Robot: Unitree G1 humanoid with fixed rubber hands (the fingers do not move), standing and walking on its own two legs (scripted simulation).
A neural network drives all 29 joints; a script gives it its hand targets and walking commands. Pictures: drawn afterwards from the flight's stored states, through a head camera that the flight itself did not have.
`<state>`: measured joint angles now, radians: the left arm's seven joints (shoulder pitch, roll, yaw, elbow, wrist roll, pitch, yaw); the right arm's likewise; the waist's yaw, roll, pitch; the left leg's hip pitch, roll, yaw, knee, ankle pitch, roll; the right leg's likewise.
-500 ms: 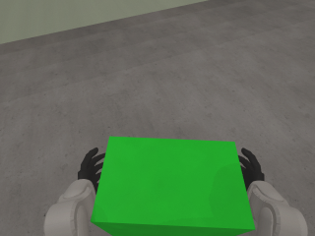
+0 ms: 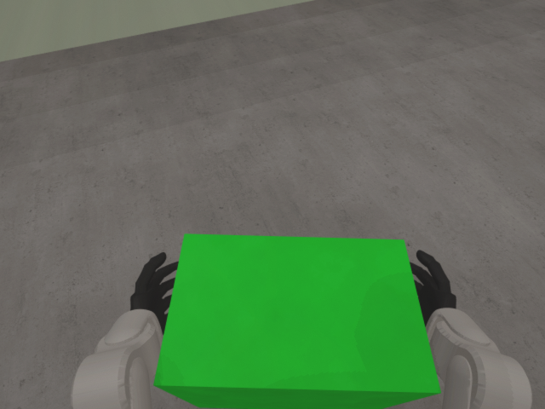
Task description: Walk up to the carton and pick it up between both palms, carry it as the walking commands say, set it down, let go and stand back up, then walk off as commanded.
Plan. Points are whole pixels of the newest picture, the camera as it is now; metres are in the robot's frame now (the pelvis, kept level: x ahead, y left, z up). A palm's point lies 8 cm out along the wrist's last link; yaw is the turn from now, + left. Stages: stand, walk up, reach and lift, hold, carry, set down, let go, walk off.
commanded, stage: carry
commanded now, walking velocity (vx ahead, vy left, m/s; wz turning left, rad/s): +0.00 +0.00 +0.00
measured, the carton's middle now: (288, 334) +0.22 +0.01 +0.01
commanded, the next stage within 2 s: none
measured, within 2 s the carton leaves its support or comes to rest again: neither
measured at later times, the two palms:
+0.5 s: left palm (68, 326) +0.20 +0.27 +0.08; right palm (364, 331) +0.20 -0.08 +0.09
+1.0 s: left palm (67, 331) +0.19 +0.26 +0.09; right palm (374, 338) +0.19 -0.09 +0.09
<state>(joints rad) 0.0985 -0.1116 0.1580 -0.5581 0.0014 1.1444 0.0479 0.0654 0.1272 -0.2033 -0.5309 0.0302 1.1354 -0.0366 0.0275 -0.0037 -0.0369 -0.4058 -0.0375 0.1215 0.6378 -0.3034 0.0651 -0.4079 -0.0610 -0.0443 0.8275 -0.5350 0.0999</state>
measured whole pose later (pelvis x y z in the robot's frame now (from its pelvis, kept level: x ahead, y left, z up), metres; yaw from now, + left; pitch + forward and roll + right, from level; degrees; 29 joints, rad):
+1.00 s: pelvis -0.03 +0.09 +0.01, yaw -1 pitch +1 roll -1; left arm 0.10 -0.12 0.16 -0.53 0.00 1.16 0.05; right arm 0.08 0.12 -0.20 -0.52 0.02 1.16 -0.04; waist 0.02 0.01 -0.09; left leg -0.35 -0.01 0.06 0.60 -0.28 0.06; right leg -0.31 -0.06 -0.05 0.57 -0.28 0.05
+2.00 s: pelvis -0.03 +0.08 +0.01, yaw -1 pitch +1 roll +0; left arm 0.10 -0.12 0.16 -0.53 0.00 1.16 0.06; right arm 0.08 0.12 -0.20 -0.52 0.02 1.16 -0.04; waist 0.02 0.01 -0.08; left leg -0.34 -0.01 0.06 0.60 -0.27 0.06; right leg -0.31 -0.06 -0.05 0.59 -0.28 0.04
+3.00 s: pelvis -0.03 +0.08 +0.01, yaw -1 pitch +1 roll +0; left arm 0.08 -0.10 0.14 -0.50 0.00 1.08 0.05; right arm 0.05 0.12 -0.20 -0.48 0.01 1.07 -0.01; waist 0.02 0.01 -0.03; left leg -0.34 -0.01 0.06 0.59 -0.28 0.05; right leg -0.31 -0.06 -0.05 0.59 -0.29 0.04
